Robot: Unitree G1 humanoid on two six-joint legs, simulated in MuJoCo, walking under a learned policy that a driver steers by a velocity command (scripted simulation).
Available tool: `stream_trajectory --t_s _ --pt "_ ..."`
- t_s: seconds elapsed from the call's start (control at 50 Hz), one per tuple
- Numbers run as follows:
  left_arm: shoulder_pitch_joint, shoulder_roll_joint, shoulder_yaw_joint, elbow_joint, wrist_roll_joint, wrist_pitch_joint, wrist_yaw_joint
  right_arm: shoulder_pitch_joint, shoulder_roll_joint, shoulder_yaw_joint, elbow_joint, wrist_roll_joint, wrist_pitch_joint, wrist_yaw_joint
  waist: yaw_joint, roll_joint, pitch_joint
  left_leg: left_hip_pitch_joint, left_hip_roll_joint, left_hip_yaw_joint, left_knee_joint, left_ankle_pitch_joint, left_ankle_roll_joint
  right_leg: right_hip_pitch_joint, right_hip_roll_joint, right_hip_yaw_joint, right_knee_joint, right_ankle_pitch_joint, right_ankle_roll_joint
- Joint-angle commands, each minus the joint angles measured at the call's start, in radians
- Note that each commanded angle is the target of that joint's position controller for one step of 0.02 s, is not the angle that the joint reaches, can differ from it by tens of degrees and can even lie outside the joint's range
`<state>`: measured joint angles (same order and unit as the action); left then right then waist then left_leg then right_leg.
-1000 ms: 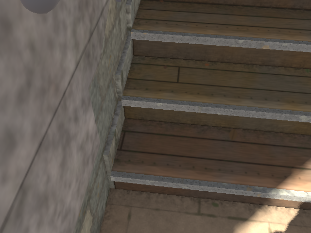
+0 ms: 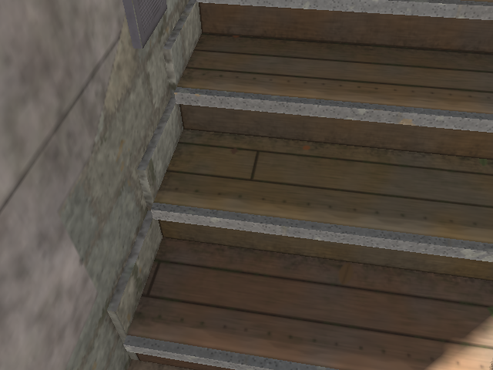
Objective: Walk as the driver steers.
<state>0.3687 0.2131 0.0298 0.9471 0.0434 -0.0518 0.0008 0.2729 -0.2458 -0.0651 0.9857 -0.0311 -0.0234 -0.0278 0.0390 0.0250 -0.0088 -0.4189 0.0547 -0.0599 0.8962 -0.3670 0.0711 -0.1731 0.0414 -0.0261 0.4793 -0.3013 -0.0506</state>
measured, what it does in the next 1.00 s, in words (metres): climbs: left foot, then right foot 0.16 m higher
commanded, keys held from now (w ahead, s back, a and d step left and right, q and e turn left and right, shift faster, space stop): w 1.00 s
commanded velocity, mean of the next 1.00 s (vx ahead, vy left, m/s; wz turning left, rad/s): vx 0.50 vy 0.00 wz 0.00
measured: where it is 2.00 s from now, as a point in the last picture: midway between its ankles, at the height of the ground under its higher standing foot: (357, 118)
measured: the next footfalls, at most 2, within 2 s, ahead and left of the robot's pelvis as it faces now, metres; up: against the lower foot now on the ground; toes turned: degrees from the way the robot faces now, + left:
left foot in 0.34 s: +0.26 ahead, +0.02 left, +0.00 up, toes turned +2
right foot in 0.86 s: +0.58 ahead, -0.25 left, +0.16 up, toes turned -6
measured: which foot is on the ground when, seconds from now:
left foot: up 0.00-0.32, down 0.34-0.88, up 0.90-1.00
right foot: down 0.00-0.36, up 0.38-0.84, down 0.86-1.00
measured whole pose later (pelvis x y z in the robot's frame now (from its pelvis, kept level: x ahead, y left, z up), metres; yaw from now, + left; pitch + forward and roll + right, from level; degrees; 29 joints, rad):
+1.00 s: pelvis +0.47 -0.17 +0.08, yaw +0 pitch +2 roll +0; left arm 0.14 0.15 0.01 0.87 0.02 -0.04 0.00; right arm 0.31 -0.20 -0.05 0.90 -0.04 -0.08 0.01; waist -0.04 0.04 0.00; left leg -0.53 0.01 -0.07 1.56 -0.10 0.08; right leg -0.66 -0.02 -0.14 1.07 -0.44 -0.08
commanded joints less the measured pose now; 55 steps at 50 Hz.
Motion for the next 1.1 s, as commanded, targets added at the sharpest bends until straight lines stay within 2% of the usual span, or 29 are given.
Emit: stream_trajectory --t_s 0.02,0.1,0.22,0.26,0.3,0.34,0.36,0.38,0.4,0.44,0.46,0.5,0.56,0.58,0.64,0.68,0.74,0.78,0.8,0.82,0.86,0.88,0.9,0.92,0.96,1.0,1.04,1.06,1.1 --pt "-0.030 0.171 0.040 -0.062 -0.037 -0.045 0.019 -0.058 -0.094 -0.017 -0.066 -0.008 -0.048 0.033 -0.040 -0.103 0.185 -0.327 0.027 -0.015 0.125 0.192 0.002 0.090 -0.299 0.461 -0.456 -0.256 -0.072" --pt "0.128 0.089 0.010 0.019 -0.032 -0.075 0.020 -0.144 -0.052 -0.002 -0.078 -0.005 -0.031 0.048 0.004 -0.110 0.099 -0.278 -0.006 0.077 0.060 0.268 -0.027 0.231 -0.209 0.210 -0.356 0.356 -0.052" --pt "0.137 0.119 -0.003 0.058 -0.022 -0.083 0.027 -0.370 -0.016 0.036 -0.139 0.016 -0.034 0.040 0.046 -0.157 0.129 -0.114 -0.087 0.177 -0.329 0.287 -0.022 0.197 -0.174 0.115 -0.319 0.733 -0.051" --pt "0.124 0.139 -0.003 0.070 -0.037 -0.096 0.029 -0.333 -0.047 0.032 -0.140 0.013 -0.036 0.028 0.018 -0.159 0.076 -0.020 -0.113 0.192 -0.379 0.265 0.007 0.219 -0.185 0.096 -0.228 1.033 -0.050" --pt "0.134 0.138 -0.001 0.079 -0.038 -0.094 0.038 -0.105 -0.067 0.021 -0.065 0.010 -0.039 0.006 -0.049 -0.182 -0.052 0.150 -0.139 0.183 -0.338 0.220 0.046 0.249 -0.200 0.093 -0.029 1.252 -0.062" --pt "0.060 0.163 0.008 0.068 -0.055 -0.093 0.029 0.150 -0.101 0.000 0.007 -0.012 -0.059 -0.014 -0.197 -0.105 -0.096 0.431 -0.070 0.100 -0.484 0.264 0.105 0.061 -0.167 0.097 0.293 1.024 -0.075" --pt "0.040 0.102 -0.008 0.035 -0.059 -0.101 0.017 0.305 -0.202 -0.031 0.029 -0.037 -0.066 -0.026 -0.241 0.064 -0.177 0.594 0.208 -0.222 -0.558 0.127 0.208 -0.125 -0.067 0.045 0.653 0.491 -0.071" --pt "0.168 0.072 -0.006 0.062 -0.046 -0.084 0.011 0.219 -0.225 -0.037 0.038 -0.012 -0.053 -0.015 -0.089 0.182 -0.135 0.603 0.373 -0.610 -0.693 -0.019 0.347 -0.418 0.064 0.071 0.895 -0.167 -0.053" --pt "0.108 0.115 -0.003 0.067 -0.010 -0.073 0.007 0.086 -0.151 -0.023 0.005 0.022 -0.046 0.004 -0.057 0.049 -0.002 0.451 0.316 -0.483 -0.737 -0.215 0.317 -0.466 -0.031 0.125 0.888 -0.075 -0.082" --pt "0.032 0.089 -0.002 0.052 -0.001 -0.064 -0.014 0.044 -0.033 0.010 0.011 0.022 -0.052 0.014 -0.028 -0.009 0.102 0.327 0.229 -0.323 -0.778 -0.066 0.272 -0.503 -0.064 0.084 0.912 0.007 -0.057" --pt "0.011 0.073 -0.005 0.046 0.008 -0.056 -0.022 0.055 -0.013 0.020 0.023 0.023 -0.062 0.006 -0.011 -0.033 0.111 0.291 0.199 -0.251 -0.783 0.053 0.247 -0.500 -0.084 0.082 0.913 0.050 -0.045" --pt "0.007 0.025 -0.014 0.050 0.017 -0.039 -0.034 0.128 -0.034 0.016 0.062 0.026 -0.077 -0.001 -0.002 -0.024 0.080 0.272 0.168 -0.143 -0.749 0.292 0.258 -0.521 -0.077 0.033 1.029 0.090 -0.018" --pt "-0.119 0.011 -0.018 -0.009 0.018 -0.017 -0.028 0.208 -0.042 0.020 0.098 0.028 -0.097 -0.003 -0.010 0.001 0.112 0.250 0.162 -0.091 -0.749 0.323 0.250 -0.666 -0.115 0.014 1.045 0.115 0.007" --pt "-0.129 -0.040 -0.029 -0.009 0.005 0.000 -0.018 0.319 -0.022 0.020 0.132 0.033 -0.106 -0.011 -0.039 0.075 0.080 0.290 0.162 -0.111 -0.721 0.309 0.262 -0.754 -0.080 -0.035 1.267 0.039 0.008" --pt "-0.353 -0.101 -0.060 -0.160 -0.014 0.016 0.012 0.364 -0.028 0.031 0.135 0.008 -0.104 -0.015 -0.076 0.103 0.150 0.381 0.271 -0.230 -0.732 0.005 0.278 -1.249 -0.116 0.050 1.722 -0.157 -0.024" --pt "-0.532 -0.113 -0.080 -0.292 -0.009 0.002 0.035 0.362 -0.019 0.041 0.152 0.001 -0.115 -0.007 -0.078 0.043 0.205 0.390 0.276 -0.193 -0.755 -0.031 0.212 -1.421 -0.140 0.068 1.752 -0.243 -0.050" --pt "-0.585 -0.110 -0.106 -0.412 -0.004 0.002 0.004 0.351 -0.006 0.059 0.168 0.018 -0.099 -0.022 -0.064 0.040 0.170 0.259 0.152 -0.046 -0.830 0.070 0.120 -1.226 -0.179 -0.021 1.370 -0.231 -0.055" --pt "-0.530 -0.149 -0.129 -0.438 -0.025 0.029 -0.024 0.325 -0.040 0.051 0.125 0.039 -0.078 -0.044 -0.066 0.025 0.098 0.079 0.154 0.027 -1.029 0.318 0.132 -0.691 -0.172 -0.100 0.978 -0.127 -0.068" --pt "-0.399 -0.193 -0.135 -0.389 -0.034 0.036 -0.025 0.270 -0.055 0.052 0.088 0.044 -0.070 -0.040 -0.020 0.071 -0.010 0.075 0.148 0.104 -0.963 0.730 0.135 -0.421 -0.122 -0.134 0.929 -0.101 -0.094" --pt "-0.271 -0.133 -0.106 -0.342 -0.040 0.031 -0.016 0.252 -0.118 0.043 0.073 0.052 -0.073 -0.027 0.050 0.091 -0.124 0.161 0.169 0.141 -0.786 1.297 0.130 -0.248 -0.045 -0.149 0.904 -0.098 -0.107" --pt "-0.012 0.002 -0.040 -0.259 -0.039 0.010 -0.004 0.226 -0.204 0.006 0.044 0.053 -0.083 -0.003 0.176 0.169 -0.293 0.391 0.149 0.137 -0.293 1.592 0.061 -0.100 0.042 -0.119 0.533 -0.102 -0.105" --pt "0.066 0.107 0.000 -0.216 0.005 -0.004 0.009 0.252 -0.128 0.010 0.024 0.056 -0.087 0.016 0.162 0.062 -0.303 0.181 0.079 0.092 0.056 1.199 0.023 0.027 -0.100 0.202 0.340 -0.137 -0.144" --pt "0.126 0.307 0.062 -0.151 -0.010 0.006 0.021 0.288 0.011 0.024 -0.064 0.046 -0.091 0.051 0.110 -0.411 -0.392 -0.111 -0.162 0.039 0.506 0.151 -0.030 0.170 -0.425 0.826 -0.066 0.036 -0.202" --pt "0.026 0.260 0.059 -0.148 -0.026 0.013 0.018 0.314 0.036 0.015 -0.051 -0.003 -0.088 0.062 0.026 -0.288 -0.404 -0.171 -0.121 -0.174 0.779 0.174 0.011 0.087 -0.430 0.994 -0.179 -0.094 -0.144" --pt "-0.175 0.071 0.028 -0.118 -0.027 0.007 0.006 0.181 0.088 0.021 -0.120 -0.024 -0.064 0.050 -0.063 -0.050 -0.052 -0.333 -0.015 -0.026 0.861 0.292 0.023 -0.219 -0.360 0.691 -0.096 -0.447 -0.103" --pt "-0.139 -0.063 -0.001 -0.032 -0.010 -0.019 -0.001 0.110 0.114 0.026 -0.167 -0.026 -0.035 0.028 -0.100 -0.061 0.051 -0.395 -0.022 -0.030 0.874 0.286 0.040 -0.333 -0.262 0.405 -0.052 -0.214 -0.058" --pt "-0.030 -0.086 0.001 0.066 -0.017 -0.047 -0.026 0.082 0.154 0.040 -0.197 -0.002 -0.021 0.017 -0.103 -0.115 0.040 -0.551 -0.056 -0.036 1.025 0.262 0.072 -0.239 -0.240 0.304 -0.061 -0.085 -0.042" --pt "0.009 -0.077 0.005 0.102 -0.027 -0.055 -0.029 0.048 0.187 0.054 -0.225 -0.011 -0.018 0.007 -0.110 -0.124 0.053 -0.633 -0.060 -0.059 1.047 0.253 0.084 -0.203 -0.219 0.240 -0.056 -0.006 -0.015" --pt "-0.012 -0.058 0.005 0.089 -0.027 -0.061 -0.026 0.016 0.167 0.057 -0.239 -0.011 -0.013 0.002 -0.122 -0.065 0.064 -0.627 -0.064 -0.018 0.888 0.302 0.068 -0.241 -0.193 0.134 -0.117 0.056 0.028"
Velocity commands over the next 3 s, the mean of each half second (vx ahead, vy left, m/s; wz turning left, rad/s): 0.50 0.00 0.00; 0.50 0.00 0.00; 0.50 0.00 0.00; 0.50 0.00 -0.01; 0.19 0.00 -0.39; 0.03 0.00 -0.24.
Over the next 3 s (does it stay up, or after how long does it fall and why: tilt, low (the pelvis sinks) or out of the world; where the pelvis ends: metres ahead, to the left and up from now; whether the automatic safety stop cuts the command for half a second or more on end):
stays up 1.33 -0.19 0.56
